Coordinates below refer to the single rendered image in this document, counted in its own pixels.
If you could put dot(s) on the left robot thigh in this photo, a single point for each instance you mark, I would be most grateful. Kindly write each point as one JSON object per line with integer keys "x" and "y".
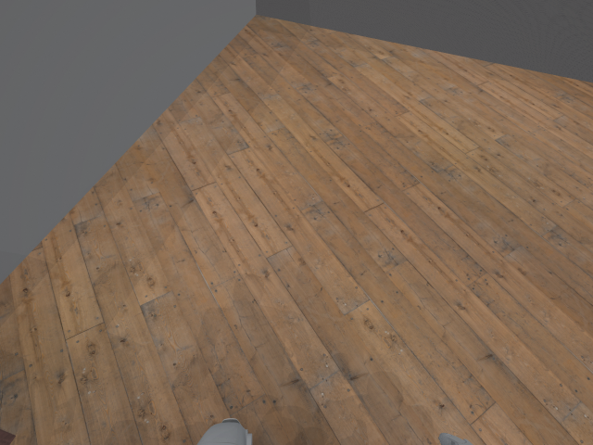
{"x": 229, "y": 433}

